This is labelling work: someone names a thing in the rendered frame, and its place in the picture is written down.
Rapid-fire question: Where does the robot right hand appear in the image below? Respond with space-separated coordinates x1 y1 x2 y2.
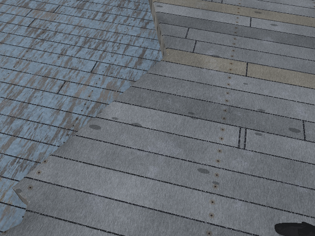
275 222 315 236

